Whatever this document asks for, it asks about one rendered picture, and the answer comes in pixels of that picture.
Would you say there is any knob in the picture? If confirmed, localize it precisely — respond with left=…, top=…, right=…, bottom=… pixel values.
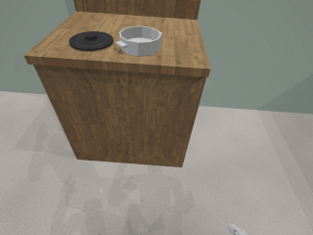
left=84, top=32, right=97, bottom=40

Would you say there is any pot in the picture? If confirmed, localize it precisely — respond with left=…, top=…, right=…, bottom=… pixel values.
left=115, top=25, right=163, bottom=57

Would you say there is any lid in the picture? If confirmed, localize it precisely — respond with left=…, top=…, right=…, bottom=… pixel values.
left=68, top=31, right=113, bottom=51

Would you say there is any robot right hand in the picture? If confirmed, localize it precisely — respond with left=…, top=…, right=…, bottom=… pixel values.
left=227, top=223, right=247, bottom=235

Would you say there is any table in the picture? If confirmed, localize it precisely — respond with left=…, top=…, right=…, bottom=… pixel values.
left=23, top=0, right=211, bottom=167

